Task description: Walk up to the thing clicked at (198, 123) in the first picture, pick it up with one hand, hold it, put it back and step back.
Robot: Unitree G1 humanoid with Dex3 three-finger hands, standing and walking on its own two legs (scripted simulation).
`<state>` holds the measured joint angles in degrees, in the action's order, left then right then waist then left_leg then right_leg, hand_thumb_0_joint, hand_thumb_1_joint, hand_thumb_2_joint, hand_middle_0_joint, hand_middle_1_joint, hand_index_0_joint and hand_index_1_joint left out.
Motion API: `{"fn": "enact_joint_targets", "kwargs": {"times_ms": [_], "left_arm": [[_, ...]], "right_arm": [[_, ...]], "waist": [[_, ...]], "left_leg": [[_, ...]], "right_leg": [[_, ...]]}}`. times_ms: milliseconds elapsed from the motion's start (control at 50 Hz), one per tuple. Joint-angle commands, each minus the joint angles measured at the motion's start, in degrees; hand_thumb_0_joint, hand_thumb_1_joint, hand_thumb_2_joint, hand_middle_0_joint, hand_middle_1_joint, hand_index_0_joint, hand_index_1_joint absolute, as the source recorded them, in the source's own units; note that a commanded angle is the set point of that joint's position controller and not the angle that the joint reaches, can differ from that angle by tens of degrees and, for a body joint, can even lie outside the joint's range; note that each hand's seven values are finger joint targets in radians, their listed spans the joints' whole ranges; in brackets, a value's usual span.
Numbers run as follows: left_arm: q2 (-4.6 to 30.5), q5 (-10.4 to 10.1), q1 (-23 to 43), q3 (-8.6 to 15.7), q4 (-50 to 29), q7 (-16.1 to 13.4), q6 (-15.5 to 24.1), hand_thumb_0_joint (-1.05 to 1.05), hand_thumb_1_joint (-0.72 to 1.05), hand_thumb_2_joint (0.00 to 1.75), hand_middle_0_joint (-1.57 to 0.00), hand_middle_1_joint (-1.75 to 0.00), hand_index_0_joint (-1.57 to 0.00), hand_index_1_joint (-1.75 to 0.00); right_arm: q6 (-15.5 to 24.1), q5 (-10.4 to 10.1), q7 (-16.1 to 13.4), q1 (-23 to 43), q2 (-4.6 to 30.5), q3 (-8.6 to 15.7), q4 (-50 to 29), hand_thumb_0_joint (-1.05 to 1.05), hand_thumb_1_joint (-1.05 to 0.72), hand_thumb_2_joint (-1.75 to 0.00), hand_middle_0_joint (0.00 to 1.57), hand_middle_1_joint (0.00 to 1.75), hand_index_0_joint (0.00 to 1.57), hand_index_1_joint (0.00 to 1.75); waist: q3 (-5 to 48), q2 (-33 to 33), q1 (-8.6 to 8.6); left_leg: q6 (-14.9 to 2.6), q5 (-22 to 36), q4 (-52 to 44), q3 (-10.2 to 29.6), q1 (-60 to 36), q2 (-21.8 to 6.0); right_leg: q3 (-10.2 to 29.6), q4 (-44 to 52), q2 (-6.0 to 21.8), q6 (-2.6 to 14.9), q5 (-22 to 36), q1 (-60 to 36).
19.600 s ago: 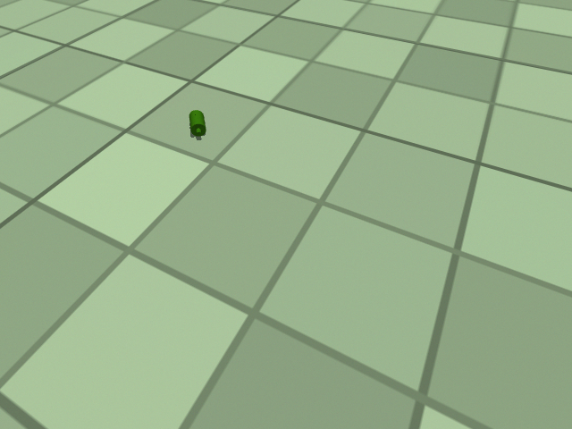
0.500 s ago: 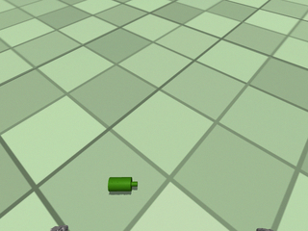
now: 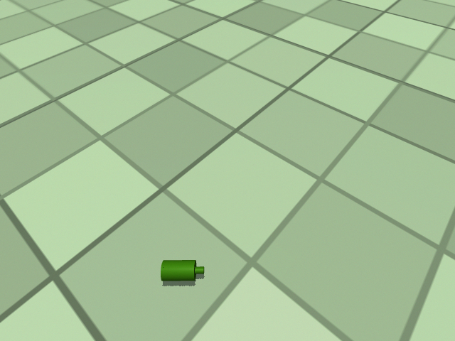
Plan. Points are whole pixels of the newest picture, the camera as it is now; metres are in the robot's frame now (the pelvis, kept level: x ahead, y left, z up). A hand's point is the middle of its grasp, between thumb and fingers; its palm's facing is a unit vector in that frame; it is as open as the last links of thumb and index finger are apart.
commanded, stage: stand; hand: left
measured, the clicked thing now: (183, 270) +0.49 +0.22 -0.74
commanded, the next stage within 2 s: none
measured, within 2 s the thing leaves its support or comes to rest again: neither
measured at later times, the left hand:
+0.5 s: hand out of the picture +0.05 +0.24 -0.15, palm faces -0.03 -0.94 -0.34, open 7.3 cm
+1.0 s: hand out of the picture +0.08 +0.24 -0.15, palm faces -0.04 -0.94 -0.34, open 7.3 cm
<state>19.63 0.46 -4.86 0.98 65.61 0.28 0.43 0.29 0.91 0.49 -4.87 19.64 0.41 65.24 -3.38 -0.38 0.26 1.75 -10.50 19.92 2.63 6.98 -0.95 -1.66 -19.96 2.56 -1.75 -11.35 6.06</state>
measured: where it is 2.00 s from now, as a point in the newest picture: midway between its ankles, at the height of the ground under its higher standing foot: outside the picture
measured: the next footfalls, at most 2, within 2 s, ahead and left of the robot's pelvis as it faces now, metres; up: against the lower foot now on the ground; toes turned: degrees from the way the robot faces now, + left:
none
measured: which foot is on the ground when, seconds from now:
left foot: down 0.00-1.00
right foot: down 0.00-1.00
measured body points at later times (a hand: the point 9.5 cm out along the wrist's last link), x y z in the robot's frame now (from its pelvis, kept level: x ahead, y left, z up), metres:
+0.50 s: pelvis -0.01 -0.01 +0.00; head -0.01 -0.01 +0.45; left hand +0.06 +0.29 -0.13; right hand +0.05 -0.31 -0.14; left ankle +0.01 +0.14 -0.75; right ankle +0.00 -0.14 -0.75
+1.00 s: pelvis +0.00 -0.01 +0.00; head +0.00 -0.01 +0.45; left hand +0.08 +0.29 -0.13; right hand +0.06 -0.31 -0.13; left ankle +0.01 +0.14 -0.75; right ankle +0.00 -0.14 -0.75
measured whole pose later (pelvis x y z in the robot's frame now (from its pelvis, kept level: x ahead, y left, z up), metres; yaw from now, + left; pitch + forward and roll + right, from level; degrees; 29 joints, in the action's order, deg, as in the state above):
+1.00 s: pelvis +0.00 -0.01 +0.00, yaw -1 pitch -2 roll +0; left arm 20.2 0.5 -6.3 -0.2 63.8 0.6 0.5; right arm 0.2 0.8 0.7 -6.4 20.3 -0.2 64.8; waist -2.9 -0.3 0.4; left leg 2.7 -9.9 19.3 2.4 7.1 -2.1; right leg -1.4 -20.0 1.4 -0.8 -10.9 6.7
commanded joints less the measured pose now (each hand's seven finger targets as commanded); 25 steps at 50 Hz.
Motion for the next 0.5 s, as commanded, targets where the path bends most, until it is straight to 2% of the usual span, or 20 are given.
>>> {"fn": "enact_joint_targets", "kwargs": {"times_ms": [0, 80, 180, 220, 320, 360, 420, 480], "left_arm": [[11.9, -0.1, 2.0, 2.0, -3.7, -0.7, 1.3, 0.0, 0.9, 0.9, -0.2, -0.3, -0.2, -0.3], [12.3, -0.1, 2.1, 1.9, -3.8, -0.5, 1.3, 0.0, 0.9, 0.9, -0.2, -0.3, -0.2, -0.3], [12.6, 0.0, 1.9, 1.9, -4.2, -0.4, 1.3, 0.0, 0.9, 0.9, -0.2, -0.3, -0.2, -0.3], [12.5, 0.1, 1.7, 1.7, -4.1, -0.5, 1.3, 0.0, 0.9, 0.9, -0.2, -0.3, -0.2, -0.3], [12.7, 0.2, 1.3, 1.6, -4.1, -0.3, 1.1, 0.0, 0.9, 0.9, -0.2, -0.3, -0.2, -0.3], [13.0, 0.2, 1.2, 1.6, -4.3, -0.3, 1.3, 0.0, 0.9, 0.9, -0.2, -0.3, -0.2, -0.3], [13.2, 0.2, 1.2, 1.7, -4.4, -0.3, 1.3, 0.0, 0.9, 0.9, -0.2, -0.3, -0.2, -0.3], [13.1, 0.1, 0.7, 1.6, -4.6, -0.2, 1.5, 0.0, 0.9, 0.9, -0.2, -0.3, -0.2, -0.3]], "right_arm": [[1.3, -0.3, -0.8, 2.8, 12.6, 2.3, -3.9, 0.0, -0.9, -0.9, 0.2, 0.3, 0.2, 0.3], [1.3, -0.4, -0.7, 2.4, 12.3, 1.9, -3.9, 0.0, -0.9, -0.9, 0.2, 0.3, 0.2, 0.3], [1.4, -0.3, -0.7, 2.5, 12.7, 2.0, -4.0, 0.0, -0.9, -0.9, 0.2, 0.3, 0.2, 0.3], [1.3, -0.3, -0.7, 2.7, 12.8, 2.0, -3.9, 0.0, -0.9, -0.9, 0.2, 0.3, 0.2, 0.3], [1.0, -0.2, -0.4, 1.8, 12.7, 2.1, -3.6, 0.0, -0.9, -0.9, 0.2, 0.3, 0.2, 0.3], [1.0, -0.2, -0.2, 1.5, 12.8, 2.2, -3.7, 0.0, -0.9, -0.9, 0.2, 0.3, 0.2, 0.3], [1.0, -0.1, -0.3, 1.4, 12.8, 2.2, -3.8, 0.0, -0.9, -0.9, 0.2, 0.3, 0.2, 0.3], [1.3, -0.2, -0.2, 0.9, 12.6, 2.1, -3.7, 0.0, -0.9, -0.9, 0.2, 0.3, 0.2, 0.3]], "waist": [[5.8, -0.6, -0.34], [5.0, -0.5, -0.07], [5.2, -0.3, -0.15], [4.4, -0.5, -0.2], [1.3, 0.6, -0.19], [2.7, 0.8, 0.03], [2.1, 0.2, -0.14], [4.0, 0.5, -0.08]], "left_leg": [[-2.02, 11.7, -2.9, 3.4, -0.5, -6.2], [-1.98, 8.5, -3.9, 3.2, 0.1, -5.9], [-2.02, 8.9, -3.7, 3.1, -0.4, -6.1], [-1.84, 7.6, -4.1, 3.4, -0.5, -6.2], [-1.8, -0.5, -4.9, 3.6, 2.2, -5.3], [-2.17, 0.7, -4.1, 3.4, 1.0, -5.6], [-2.04, 0.3, -4.6, 3.7, 1.9, -5.5], [-2.01, 3.6, -3.8, 3.6, 0.3, -5.9]], "right_leg": [[4.0, 2.6, 5.0, 2.14, 9.5, -2.3], [4.5, 3.2, 5.0, 2.25, 7.0, -1.6], [4.8, 3.4, 5.2, 2.35, 7.8, -1.3], [4.6, 3.6, 4.9, 2.38, 5.1, 0.0], [5.1, 5.2, 4.6, 2.27, -3.2, 2.4], [5.7, 5.6, 5.0, 2.42, -2.4, 2.3], [5.8, 5.5, 4.9, 2.5, -2.7, 2.5], [5.8, 4.6, 5.0, 2.61, 0.6, 1.5]]}}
